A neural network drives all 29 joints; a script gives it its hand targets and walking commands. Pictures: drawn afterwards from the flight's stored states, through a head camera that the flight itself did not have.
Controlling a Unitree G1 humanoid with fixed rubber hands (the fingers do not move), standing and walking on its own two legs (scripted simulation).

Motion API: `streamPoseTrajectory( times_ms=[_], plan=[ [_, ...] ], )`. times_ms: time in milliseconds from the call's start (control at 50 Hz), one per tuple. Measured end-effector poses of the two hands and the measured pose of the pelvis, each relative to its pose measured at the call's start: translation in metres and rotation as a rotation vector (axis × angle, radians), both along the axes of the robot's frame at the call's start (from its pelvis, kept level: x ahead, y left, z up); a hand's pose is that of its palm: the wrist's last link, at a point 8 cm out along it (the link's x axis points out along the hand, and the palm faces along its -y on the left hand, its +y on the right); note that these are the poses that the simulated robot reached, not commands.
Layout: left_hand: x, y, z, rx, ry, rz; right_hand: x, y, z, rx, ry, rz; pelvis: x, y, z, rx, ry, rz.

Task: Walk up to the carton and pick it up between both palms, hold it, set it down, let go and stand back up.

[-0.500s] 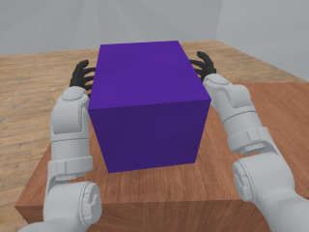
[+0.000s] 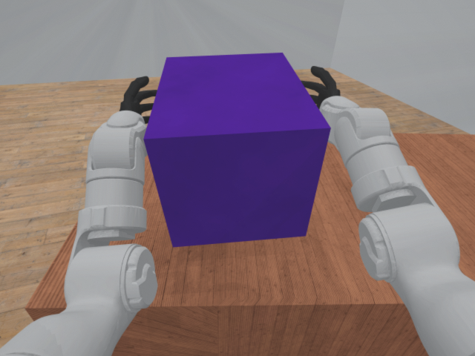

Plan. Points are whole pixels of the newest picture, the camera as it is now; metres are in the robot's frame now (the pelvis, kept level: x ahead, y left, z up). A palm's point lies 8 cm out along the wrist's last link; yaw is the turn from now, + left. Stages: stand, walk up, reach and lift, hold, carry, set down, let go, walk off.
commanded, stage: hold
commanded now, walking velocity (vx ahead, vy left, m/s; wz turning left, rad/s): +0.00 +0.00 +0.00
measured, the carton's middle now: (232, 141) +0.39 +0.00 +0.24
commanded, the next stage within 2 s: none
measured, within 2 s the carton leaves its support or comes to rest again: neither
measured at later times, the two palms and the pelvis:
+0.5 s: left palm (130, 138) +0.36 +0.17 +0.26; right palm (320, 126) +0.38 -0.14 +0.28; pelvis +0.01 +0.00 +0.00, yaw +2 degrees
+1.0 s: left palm (132, 127) +0.38 +0.16 +0.27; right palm (323, 111) +0.38 -0.14 +0.30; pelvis +0.00 +0.00 +0.00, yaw +1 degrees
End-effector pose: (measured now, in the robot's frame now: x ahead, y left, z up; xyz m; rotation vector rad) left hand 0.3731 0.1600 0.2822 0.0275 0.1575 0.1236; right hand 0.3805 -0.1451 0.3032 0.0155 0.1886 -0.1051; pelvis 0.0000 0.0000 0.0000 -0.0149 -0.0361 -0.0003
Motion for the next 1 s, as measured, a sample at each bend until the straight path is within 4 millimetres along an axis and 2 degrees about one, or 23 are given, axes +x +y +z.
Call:
streamPoseTrajectory(
  times_ms=[180, 400, 640, 760, 1000],
  plan=[
    [0.010, 0.005, -0.022, 0.006, 0.017, 0.010, 0.014, 0.006, -0.018, -0.025, 0.020, 0.019, 0.012, -0.004, 0.000, -0.007, -0.005, 0.014],
    [-0.006, 0.005, -0.028, 0.017, -0.010, 0.035, 0.005, 0.005, -0.032, 0.022, -0.006, 0.035, 0.019, -0.002, -0.001, -0.009, -0.048, 0.037],
    [-0.013, 0.007, -0.008, 0.009, -0.024, 0.028, -0.005, 0.007, -0.015, 0.037, -0.019, 0.027, 0.003, 0.001, 0.000, -0.004, -0.042, 0.021],
    [-0.013, 0.007, -0.007, -0.012, -0.010, 0.015, -0.008, 0.007, -0.009, 0.019, -0.005, 0.014, -0.002, 0.000, 0.001, -0.001, -0.028, 0.009],
    [0.002, 0.003, -0.008, 0.004, 0.006, 0.006, 0.004, 0.004, -0.003, -0.004, 0.010, 0.004, 0.003, 0.000, 0.000, -0.004, 0.004, 0.009]
  ],
)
